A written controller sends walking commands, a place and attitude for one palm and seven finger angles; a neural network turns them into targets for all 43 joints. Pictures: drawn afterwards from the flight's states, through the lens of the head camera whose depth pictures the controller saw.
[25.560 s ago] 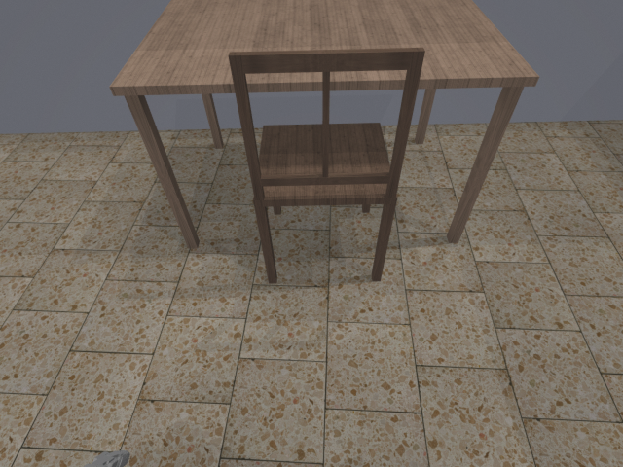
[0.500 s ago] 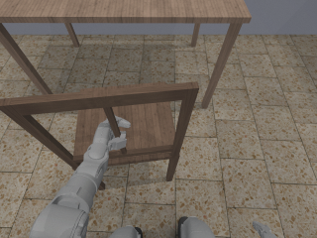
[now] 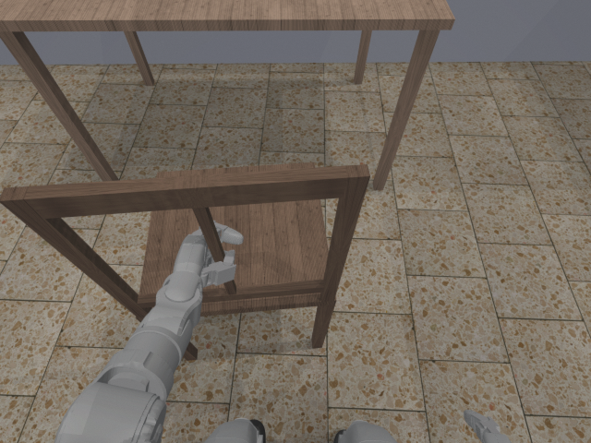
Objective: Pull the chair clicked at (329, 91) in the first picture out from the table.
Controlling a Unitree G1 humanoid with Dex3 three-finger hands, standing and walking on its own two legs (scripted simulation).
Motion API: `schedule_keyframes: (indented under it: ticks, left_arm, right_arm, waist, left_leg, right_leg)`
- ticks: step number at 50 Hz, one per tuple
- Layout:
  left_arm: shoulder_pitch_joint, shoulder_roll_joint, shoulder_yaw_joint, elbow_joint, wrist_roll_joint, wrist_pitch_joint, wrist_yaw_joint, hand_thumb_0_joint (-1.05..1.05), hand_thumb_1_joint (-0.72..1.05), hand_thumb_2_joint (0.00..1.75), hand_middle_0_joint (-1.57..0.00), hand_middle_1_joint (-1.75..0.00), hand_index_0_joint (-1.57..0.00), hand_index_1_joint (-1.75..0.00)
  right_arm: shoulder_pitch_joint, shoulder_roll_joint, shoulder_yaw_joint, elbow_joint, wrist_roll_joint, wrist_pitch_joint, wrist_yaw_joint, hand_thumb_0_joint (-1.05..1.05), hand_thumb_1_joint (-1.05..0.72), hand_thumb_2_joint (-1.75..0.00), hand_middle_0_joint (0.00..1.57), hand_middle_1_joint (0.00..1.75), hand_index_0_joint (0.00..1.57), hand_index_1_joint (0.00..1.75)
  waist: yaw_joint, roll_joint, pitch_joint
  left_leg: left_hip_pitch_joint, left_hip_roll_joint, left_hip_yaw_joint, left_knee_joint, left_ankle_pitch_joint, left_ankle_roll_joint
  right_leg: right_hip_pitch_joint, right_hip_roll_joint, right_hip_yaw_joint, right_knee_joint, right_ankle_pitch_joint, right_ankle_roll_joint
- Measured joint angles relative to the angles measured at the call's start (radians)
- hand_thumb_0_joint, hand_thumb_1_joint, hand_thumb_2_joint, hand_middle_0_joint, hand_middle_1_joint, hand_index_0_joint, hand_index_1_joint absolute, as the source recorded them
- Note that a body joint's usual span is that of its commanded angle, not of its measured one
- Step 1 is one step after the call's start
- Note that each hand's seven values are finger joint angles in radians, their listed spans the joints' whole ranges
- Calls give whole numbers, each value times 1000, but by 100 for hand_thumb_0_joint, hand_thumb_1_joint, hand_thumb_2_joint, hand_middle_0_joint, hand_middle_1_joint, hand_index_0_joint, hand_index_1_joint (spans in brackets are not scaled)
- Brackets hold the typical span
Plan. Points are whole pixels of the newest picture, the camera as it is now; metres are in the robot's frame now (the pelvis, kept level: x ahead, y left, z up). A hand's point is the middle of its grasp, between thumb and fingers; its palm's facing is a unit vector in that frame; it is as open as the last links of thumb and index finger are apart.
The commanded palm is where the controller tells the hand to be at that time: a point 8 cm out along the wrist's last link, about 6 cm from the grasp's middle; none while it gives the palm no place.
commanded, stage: step backward, pulling the chair out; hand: left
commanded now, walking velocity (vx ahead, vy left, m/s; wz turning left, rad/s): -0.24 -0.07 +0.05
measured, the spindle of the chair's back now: (219, 256) +0.39 +0.14 -0.07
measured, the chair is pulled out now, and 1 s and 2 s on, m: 0.48 0.59 0.59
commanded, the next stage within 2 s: stop walking, hand still on the chair in 0.10 s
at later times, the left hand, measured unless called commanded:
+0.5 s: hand (219, 331) +0.26 +0.12 -0.05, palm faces -0.03 -0.98 -0.19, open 5.0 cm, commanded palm +0.24 +0.17 -0.03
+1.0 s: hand (218, 339) +0.25 +0.12 -0.05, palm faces +0.01 -0.98 -0.20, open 5.1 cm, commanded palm +0.23 +0.17 -0.03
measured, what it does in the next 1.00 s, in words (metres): steps on the spot: right foot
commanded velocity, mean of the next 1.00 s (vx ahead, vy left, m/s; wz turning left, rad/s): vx -0.01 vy -0.01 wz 0.01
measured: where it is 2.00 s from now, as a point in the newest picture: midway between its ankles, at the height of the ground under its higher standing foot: outside the picture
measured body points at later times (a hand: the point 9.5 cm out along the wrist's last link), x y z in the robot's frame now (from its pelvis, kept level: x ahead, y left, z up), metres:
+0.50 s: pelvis -0.05 -0.01 +0.00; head -0.03 -0.01 +0.45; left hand +0.26 +0.17 -0.04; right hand +0.04 -0.25 -0.13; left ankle +0.05 +0.13 -0.73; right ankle +0.00 -0.14 -0.73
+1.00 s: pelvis +0.01 -0.02 +0.01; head +0.01 -0.03 +0.46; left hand +0.25 +0.17 -0.04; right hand +0.18 -0.27 -0.08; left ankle +0.05 +0.13 -0.73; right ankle +0.01 -0.14 -0.73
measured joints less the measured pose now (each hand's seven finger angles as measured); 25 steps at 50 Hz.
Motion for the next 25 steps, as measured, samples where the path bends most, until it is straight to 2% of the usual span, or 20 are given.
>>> schedule_keyframes:
  ticks: [3, 6, 10, 14, 18, 22, 25]
  left_arm:
    - [2, 6, 16, 27, -3, -23, -6, 2, 75, 81, -24, -118, -50, -144]
    - [0, 16, 34, 49, -17, -35, -13, 2, 74, 81, -25, -117, -50, -144]
    - [14, 16, 40, 64, -20, -41, -11, 2, 74, 81, -26, -117, -50, -144]
    - [83, 9, 35, -6, -12, -20, 2, 2, 73, 81, -26, -118, -50, -144]
    - [178, -3, 18, -98, -5, -4, 18, 2, 73, 81, -27, -121, -50, -144]
    - [249, -2, -2, -158, -9, 16, 17, 3, 74, 80, -26, -122, -50, -144]
    - [280, -7, -7, -172, -9, 20, 3, 3, 75, 80, -26, -122, -50, -144]
  right_arm:
    - [-5, 17, 11, 10, 3, -11, 19, 1, -91, -90, 20, 30, 21, 30]
    - [-20, 32, 19, 11, 19, -16, 17, 1, -91, -90, 20, 30, 21, 30]
    - [-6, 31, 23, 13, 29, -29, 5, 1, -90, -90, 20, 30, 21, 30]
    - [20, 14, 22, 10, 26, -29, -5, 1, -90, -90, 20, 30, 21, 30]
    - [45, 1, 22, 10, 12, -28, -15, 1, -90, -90, 20, 30, 21, 30]
    - [65, 29, 28, 16, 6, -35, -14, 1, -91, -90, 20, 30, 20, 30]
    - [79, 56, 39, 16, 4, -45, -6, 1, -91, -90, 20, 30, 20, 30]
  waist:
    - [15, 21, 0]
    - [-1, 46, 15]
    - [-16, 48, 4]
    - [-29, 34, -7]
    - [-29, 33, -24]
    - [-25, 25, -39]
    - [-19, 27, -45]
  left_leg:
    - [-19, 31, -1, 25, 4, -14]
    - [-28, 53, -14, 22, 26, -29]
    - [-41, 47, -16, 23, 50, -29]
    - [-43, 30, -1, 54, -12, -15]
    - [-22, 29, 11, 60, 5, -2]
    - [23, 28, 11, 5, 53, 0]
    - [56, 24, -7, -50, 67, 2]
  right_leg:
    - [65, 27, -6, -96, 98, 6]
    - [63, 51, -17, -110, 121, 7]
    - [38, 45, -18, -80, 123, 2]
    - [27, 19, -16, -42, 108, 2]
    - [35, -3, -31, -11, 50, 10]
    - [59, 13, -11, -8, -39, 1]
    - [99, 30, -3, -64, -12, -5]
